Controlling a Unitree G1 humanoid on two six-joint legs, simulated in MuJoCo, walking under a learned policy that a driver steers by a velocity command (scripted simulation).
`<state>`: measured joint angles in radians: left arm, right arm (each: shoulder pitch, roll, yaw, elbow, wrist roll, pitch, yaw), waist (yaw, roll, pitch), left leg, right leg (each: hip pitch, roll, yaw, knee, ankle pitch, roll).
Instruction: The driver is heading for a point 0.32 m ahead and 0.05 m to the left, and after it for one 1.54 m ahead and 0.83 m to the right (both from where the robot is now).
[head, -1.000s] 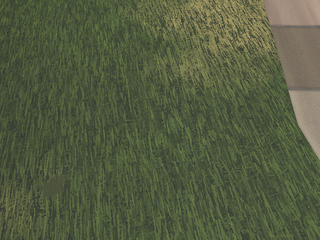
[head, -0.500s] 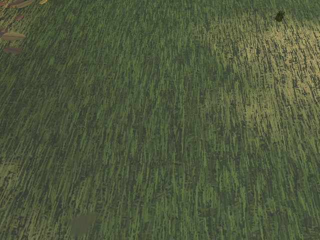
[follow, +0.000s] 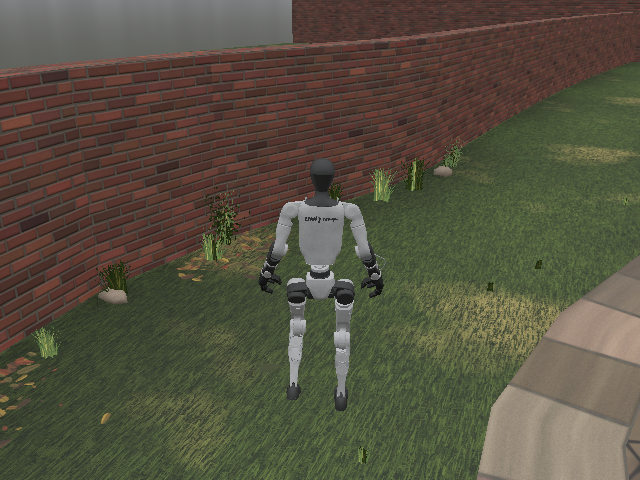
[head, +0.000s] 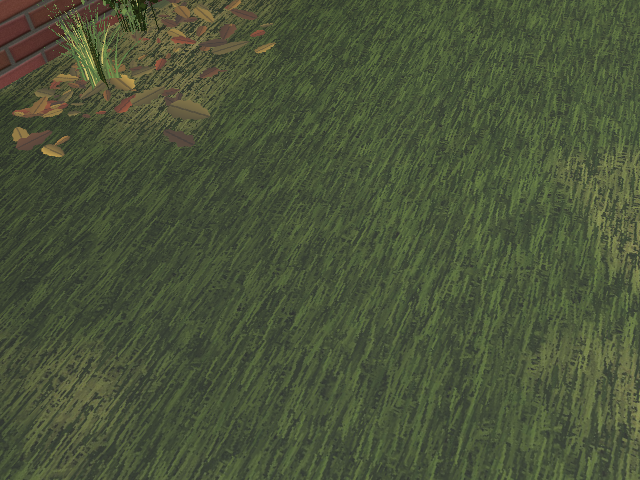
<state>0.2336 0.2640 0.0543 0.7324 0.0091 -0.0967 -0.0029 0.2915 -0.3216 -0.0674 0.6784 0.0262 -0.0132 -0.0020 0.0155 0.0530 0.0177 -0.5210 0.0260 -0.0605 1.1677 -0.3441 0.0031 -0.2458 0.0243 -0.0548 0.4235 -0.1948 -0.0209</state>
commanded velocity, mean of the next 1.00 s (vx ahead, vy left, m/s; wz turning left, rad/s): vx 0.25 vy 0.00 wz -0.13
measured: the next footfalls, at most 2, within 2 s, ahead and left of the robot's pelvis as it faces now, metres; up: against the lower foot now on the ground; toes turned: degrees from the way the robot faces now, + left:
left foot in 0.32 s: +0.33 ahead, +0.18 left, +0.00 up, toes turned +10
right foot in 0.80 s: +0.41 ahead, -0.06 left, +0.00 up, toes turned -9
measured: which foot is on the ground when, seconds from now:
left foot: up 0.00-0.30, down 0.32-0.80, up 0.82-1.00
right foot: down 0.00-0.32, up 0.34-0.78, down 0.80-1.00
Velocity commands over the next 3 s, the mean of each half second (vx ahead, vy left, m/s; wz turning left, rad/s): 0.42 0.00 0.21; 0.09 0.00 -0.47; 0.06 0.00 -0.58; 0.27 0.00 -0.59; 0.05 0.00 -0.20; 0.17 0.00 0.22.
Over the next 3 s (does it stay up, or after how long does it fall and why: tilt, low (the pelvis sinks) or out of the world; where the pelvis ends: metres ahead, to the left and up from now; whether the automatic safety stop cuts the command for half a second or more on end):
stays up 0.61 -0.21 -0.02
